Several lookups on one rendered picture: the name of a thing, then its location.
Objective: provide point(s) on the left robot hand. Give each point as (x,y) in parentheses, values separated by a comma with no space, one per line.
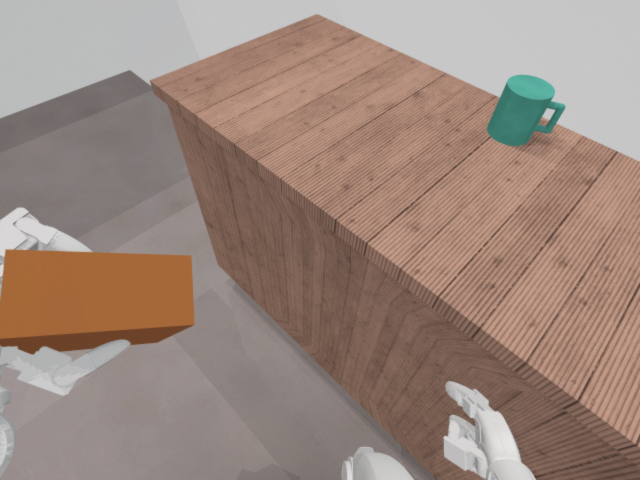
(47,369)

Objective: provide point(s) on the sponge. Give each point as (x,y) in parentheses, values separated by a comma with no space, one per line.
(80,300)

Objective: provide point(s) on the table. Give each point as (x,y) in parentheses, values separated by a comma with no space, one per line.
(354,193)

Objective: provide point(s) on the robot right forearm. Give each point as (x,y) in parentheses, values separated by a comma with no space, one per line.
(508,469)

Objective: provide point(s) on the right robot thigh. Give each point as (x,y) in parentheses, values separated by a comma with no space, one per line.
(373,466)

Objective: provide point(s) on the robot right shin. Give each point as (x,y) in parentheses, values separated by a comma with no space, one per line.
(364,449)

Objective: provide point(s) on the right robot hand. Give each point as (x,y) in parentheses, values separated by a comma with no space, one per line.
(476,447)

